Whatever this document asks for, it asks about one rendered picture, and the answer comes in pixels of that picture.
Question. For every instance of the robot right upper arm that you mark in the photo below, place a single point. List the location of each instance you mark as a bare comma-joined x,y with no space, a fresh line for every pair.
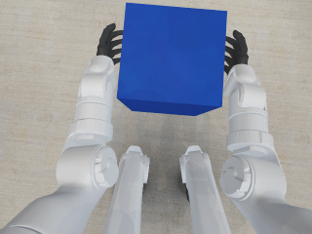
258,187

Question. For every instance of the robot left upper arm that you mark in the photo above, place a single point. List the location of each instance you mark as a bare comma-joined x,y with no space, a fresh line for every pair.
83,173

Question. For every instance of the robot left hand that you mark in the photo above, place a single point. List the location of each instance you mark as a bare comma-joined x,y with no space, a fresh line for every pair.
106,44

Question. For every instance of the robot right foot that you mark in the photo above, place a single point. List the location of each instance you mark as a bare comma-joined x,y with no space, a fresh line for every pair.
187,194

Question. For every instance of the robot right hand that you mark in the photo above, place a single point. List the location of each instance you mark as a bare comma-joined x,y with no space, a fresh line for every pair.
239,52

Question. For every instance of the robot right forearm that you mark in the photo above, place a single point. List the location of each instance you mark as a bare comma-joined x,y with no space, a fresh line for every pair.
247,115

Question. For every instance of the robot left thigh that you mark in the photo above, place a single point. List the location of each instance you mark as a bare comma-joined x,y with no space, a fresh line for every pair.
124,215

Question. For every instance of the robot left forearm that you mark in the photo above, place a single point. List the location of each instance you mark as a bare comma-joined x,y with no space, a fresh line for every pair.
94,105

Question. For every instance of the carton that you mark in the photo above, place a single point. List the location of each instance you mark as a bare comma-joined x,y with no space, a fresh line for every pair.
172,59

